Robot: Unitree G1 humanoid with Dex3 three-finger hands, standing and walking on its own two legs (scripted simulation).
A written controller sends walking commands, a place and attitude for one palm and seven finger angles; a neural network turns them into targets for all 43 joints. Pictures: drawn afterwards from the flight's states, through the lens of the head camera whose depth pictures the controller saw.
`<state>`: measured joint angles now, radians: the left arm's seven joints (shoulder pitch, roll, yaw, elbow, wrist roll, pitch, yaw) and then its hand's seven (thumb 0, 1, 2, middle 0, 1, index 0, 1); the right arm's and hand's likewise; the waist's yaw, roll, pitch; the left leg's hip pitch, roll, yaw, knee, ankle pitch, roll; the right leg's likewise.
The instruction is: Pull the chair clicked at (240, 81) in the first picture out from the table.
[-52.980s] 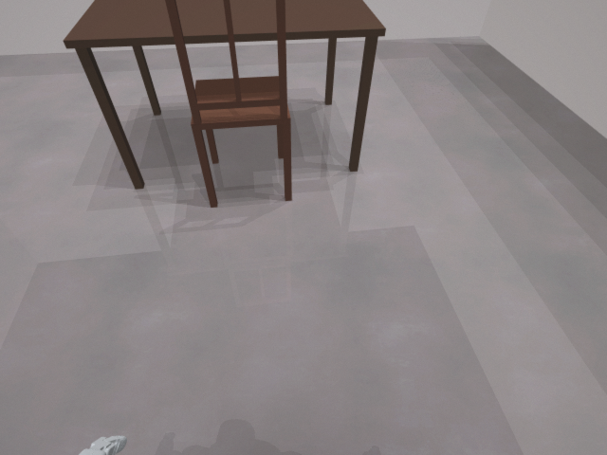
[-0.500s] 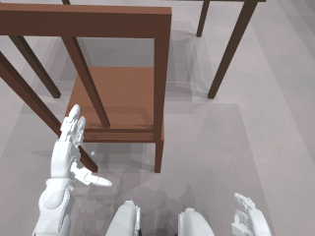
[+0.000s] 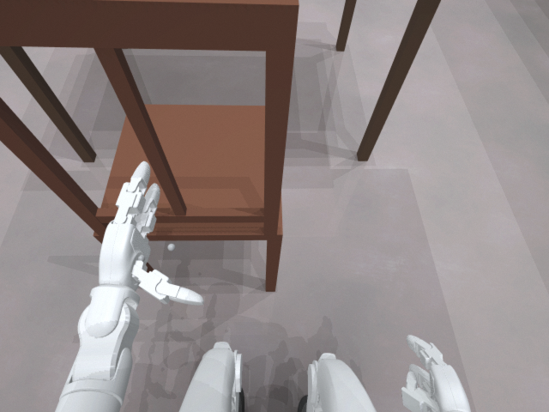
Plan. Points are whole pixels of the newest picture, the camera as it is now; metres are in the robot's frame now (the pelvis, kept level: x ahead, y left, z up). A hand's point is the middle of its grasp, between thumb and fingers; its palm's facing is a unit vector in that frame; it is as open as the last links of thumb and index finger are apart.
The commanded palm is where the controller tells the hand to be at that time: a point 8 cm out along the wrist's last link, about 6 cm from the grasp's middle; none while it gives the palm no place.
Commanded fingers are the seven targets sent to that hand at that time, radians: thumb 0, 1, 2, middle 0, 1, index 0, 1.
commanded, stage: push the fingers through the gap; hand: left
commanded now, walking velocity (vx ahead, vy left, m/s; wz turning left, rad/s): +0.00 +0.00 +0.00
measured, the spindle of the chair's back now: (155, 154) +0.46 +0.19 +0.07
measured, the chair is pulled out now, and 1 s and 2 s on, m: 0.35 0.35 0.35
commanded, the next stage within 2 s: hook a spindle and tug to test in 1.18 s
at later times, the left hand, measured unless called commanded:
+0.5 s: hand (165, 211) +0.39 +0.18 +0.02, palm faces +0.04 -1.00 -0.03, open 16.9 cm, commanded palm +0.37 +0.22 +0.03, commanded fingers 0.00 -0.50 0.30 -0.06 -0.08 -0.06 -0.08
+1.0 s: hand (178, 191) +0.42 +0.16 +0.03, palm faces +0.02 -1.00 -0.03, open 16.9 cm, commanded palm +0.40 +0.21 +0.03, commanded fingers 0.00 -0.50 0.30 -0.06 -0.08 -0.06 -0.08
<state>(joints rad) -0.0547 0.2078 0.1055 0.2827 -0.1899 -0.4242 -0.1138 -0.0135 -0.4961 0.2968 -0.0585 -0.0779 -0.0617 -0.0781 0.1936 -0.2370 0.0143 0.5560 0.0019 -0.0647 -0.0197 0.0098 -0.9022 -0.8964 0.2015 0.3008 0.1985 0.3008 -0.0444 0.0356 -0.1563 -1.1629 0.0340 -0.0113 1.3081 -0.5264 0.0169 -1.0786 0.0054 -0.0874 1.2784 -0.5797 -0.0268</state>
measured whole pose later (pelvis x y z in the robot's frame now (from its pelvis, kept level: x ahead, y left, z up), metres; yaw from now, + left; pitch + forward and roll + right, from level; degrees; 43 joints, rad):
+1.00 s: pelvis +0.01 +0.01 +0.00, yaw -1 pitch +24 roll -3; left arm -0.42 0.24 0.22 0.68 -0.13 -0.48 -0.08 -0.01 -0.50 0.30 -0.06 -0.08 -0.06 -0.08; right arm 0.26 -0.25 0.00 0.61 -0.01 0.02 0.03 0.01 -0.90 -0.90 0.20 0.30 0.20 0.30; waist -0.09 0.04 -0.16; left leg -1.19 0.04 0.01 1.28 -0.52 0.03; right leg -1.11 0.01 -0.06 1.25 -0.56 -0.01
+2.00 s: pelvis +0.01 +0.01 +0.00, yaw -1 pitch +24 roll -3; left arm -0.45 0.25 0.21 0.73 -0.14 -0.50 -0.05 0.00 0.21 0.60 -0.46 -1.37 -0.43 -1.38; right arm 0.25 -0.25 0.00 0.62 -0.01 0.03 0.03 0.01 -0.90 -0.90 0.20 0.30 0.20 0.30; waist -0.08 0.04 -0.16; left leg -1.19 0.03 0.00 1.28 -0.52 0.03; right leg -1.11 0.01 -0.07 1.25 -0.57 -0.01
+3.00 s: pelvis +0.02 +0.01 +0.04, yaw +0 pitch +17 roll -2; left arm -0.16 0.21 0.07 0.42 -0.08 -0.24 0.07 0.04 0.74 0.82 -0.39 -1.28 -0.39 -1.45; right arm 0.21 -0.20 0.01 0.51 0.03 0.12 -0.03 0.01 -0.91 -0.90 0.20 0.30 0.20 0.30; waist -0.07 0.03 -0.06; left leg -0.90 0.01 0.02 1.09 -0.49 0.02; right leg -0.82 0.00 -0.05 1.07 -0.54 0.00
